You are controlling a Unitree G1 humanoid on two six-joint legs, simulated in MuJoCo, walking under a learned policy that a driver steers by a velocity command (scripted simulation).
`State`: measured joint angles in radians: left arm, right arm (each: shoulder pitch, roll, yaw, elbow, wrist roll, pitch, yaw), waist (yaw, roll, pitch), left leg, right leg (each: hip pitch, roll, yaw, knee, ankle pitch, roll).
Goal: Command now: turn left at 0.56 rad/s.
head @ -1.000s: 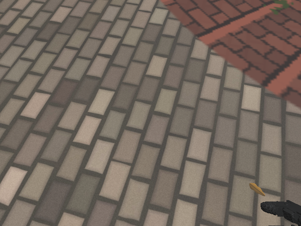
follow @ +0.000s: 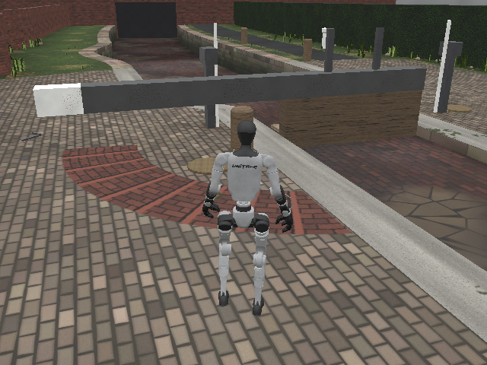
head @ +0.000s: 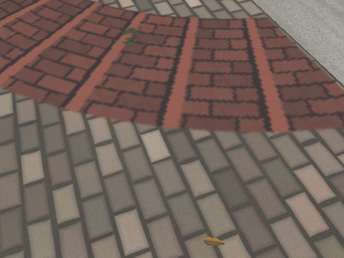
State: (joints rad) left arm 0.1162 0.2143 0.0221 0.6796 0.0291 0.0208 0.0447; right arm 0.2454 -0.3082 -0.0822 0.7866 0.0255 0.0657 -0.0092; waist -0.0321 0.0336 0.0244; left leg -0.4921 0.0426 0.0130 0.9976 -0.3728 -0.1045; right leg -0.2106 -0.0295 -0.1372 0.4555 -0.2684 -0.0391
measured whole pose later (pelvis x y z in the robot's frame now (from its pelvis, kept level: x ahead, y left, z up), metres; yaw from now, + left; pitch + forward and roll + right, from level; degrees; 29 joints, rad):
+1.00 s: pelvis +0.06 +0.05 +0.00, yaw +29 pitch +2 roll +1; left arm 0.20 0.28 0.08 0.70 -0.03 0.03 0.01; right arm 0.10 -0.28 -0.06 0.66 0.02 0.01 -0.03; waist 0.04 0.00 0.06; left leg -0.24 -0.06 -0.14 0.57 -0.42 -0.08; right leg -0.31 0.07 0.21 0.47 -0.19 0.00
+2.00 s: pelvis +0.68 +0.01 -0.03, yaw +3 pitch +1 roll +0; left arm 0.40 0.27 0.03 0.79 0.03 -0.11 0.04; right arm 0.14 -0.28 -0.03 0.70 0.05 -0.09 0.07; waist 0.04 0.02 0.02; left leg -0.72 -0.01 0.09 0.62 0.20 0.08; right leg 0.29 0.10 -0.17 0.20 -0.45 -0.04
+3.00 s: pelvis +1.45 +0.26 -0.04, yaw +57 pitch -1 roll -1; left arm 0.36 0.27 0.01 0.82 -0.03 -0.10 0.01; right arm 0.09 -0.29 -0.04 0.59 -0.02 -0.04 0.05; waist 0.05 0.02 0.10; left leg -0.53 -0.08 0.10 0.70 -0.17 0.16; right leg -0.16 -0.02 0.01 1.33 -0.48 0.02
